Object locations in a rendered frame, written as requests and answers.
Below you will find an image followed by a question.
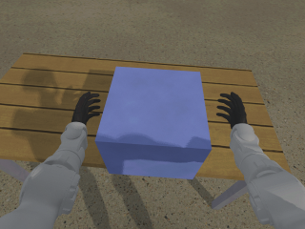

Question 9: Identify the right robot forearm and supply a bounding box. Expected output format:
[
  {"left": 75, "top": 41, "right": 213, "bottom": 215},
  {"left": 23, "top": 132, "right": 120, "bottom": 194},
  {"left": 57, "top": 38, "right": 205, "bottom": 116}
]
[{"left": 229, "top": 123, "right": 305, "bottom": 195}]

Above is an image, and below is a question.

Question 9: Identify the left robot forearm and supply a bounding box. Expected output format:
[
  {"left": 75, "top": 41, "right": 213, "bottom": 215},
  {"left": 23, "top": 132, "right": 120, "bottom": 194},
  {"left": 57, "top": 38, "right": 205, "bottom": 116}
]
[{"left": 19, "top": 121, "right": 88, "bottom": 205}]

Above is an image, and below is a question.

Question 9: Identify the robot right hand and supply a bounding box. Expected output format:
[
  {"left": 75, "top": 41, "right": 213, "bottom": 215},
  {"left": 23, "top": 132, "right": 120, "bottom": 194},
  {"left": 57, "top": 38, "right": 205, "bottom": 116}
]
[{"left": 216, "top": 92, "right": 248, "bottom": 129}]

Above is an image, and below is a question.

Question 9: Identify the robot right upper arm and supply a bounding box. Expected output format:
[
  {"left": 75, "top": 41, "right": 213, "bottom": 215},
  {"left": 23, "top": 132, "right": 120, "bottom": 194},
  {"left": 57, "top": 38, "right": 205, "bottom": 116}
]
[{"left": 246, "top": 171, "right": 305, "bottom": 229}]

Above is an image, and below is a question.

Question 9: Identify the carton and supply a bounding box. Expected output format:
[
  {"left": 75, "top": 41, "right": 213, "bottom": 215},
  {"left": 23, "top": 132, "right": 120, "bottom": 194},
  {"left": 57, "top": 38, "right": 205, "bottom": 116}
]
[{"left": 94, "top": 66, "right": 212, "bottom": 179}]

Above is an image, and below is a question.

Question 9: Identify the table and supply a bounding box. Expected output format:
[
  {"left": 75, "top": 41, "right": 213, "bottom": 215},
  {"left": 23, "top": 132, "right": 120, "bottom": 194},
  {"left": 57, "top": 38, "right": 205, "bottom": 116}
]
[{"left": 0, "top": 52, "right": 291, "bottom": 210}]

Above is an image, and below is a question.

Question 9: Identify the robot left upper arm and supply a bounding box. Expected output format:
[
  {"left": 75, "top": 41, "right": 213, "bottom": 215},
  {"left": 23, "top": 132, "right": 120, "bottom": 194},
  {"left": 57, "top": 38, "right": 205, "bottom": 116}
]
[{"left": 0, "top": 163, "right": 81, "bottom": 229}]

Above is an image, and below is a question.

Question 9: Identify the robot left hand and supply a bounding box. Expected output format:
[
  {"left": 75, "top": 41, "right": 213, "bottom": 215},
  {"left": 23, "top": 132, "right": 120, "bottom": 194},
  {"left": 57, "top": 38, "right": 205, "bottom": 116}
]
[{"left": 71, "top": 92, "right": 101, "bottom": 125}]

